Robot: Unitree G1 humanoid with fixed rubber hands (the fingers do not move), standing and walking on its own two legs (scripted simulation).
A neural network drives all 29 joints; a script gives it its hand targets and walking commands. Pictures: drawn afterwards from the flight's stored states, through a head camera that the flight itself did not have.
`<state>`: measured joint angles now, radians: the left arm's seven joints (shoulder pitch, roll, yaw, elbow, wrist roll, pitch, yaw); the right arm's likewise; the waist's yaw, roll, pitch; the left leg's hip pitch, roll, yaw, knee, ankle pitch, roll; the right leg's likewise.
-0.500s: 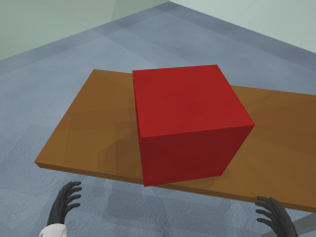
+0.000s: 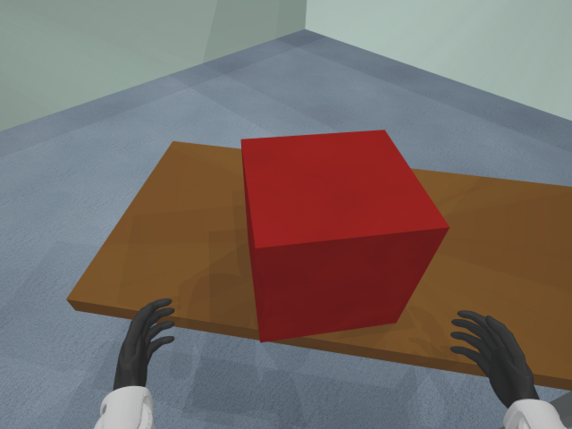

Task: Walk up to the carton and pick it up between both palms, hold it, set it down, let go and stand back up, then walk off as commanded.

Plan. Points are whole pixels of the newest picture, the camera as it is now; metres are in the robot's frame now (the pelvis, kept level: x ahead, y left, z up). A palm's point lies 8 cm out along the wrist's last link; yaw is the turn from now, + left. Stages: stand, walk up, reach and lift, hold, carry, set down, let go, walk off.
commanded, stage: reach and lift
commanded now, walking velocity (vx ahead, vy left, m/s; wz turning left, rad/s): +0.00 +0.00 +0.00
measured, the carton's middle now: (322, 235) +0.42 -0.04 +0.04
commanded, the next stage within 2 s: none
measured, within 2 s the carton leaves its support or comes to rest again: neither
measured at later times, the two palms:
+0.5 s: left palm (161, 297) +0.26 +0.18 +0.08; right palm (499, 337) +0.25 -0.26 +0.05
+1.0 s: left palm (158, 227) +0.31 +0.18 +0.16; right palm (496, 258) +0.32 -0.25 +0.13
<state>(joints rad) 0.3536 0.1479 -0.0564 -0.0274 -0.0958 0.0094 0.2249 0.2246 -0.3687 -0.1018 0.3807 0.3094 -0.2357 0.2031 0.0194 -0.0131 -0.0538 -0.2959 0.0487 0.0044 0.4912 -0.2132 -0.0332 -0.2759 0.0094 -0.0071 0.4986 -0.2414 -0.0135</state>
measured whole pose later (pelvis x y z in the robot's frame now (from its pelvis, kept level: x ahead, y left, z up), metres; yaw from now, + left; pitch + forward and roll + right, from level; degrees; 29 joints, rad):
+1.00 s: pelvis -0.01 -0.01 +0.00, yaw +0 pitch +1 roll +0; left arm -0.32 0.15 0.08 -0.20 -0.11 0.78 0.22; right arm -0.27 -0.40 -0.10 0.22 0.37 0.33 0.08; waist 0.02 -0.01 -0.05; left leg -0.28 0.06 0.00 0.46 -0.19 -0.04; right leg -0.28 0.02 0.00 0.49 -0.22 -0.03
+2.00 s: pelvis +0.00 -0.01 +0.00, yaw +0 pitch +2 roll +0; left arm -0.72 0.15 0.12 0.29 -0.08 0.70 0.21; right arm -0.76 -0.44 -0.08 0.75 0.38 0.30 0.08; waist 0.06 -0.01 -0.02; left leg -0.28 0.06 0.00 0.44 -0.19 -0.04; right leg -0.28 0.03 0.00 0.47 -0.22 -0.03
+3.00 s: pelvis +0.02 -0.01 +0.00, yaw -1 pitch +4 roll +0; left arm -0.54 -0.01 0.12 0.57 0.01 0.09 0.17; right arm -0.76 -0.35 -0.05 1.02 0.31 -0.11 0.14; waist 0.06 0.01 0.00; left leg -0.30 0.07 0.00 0.44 -0.21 -0.05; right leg -0.28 0.03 0.00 0.43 -0.23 -0.02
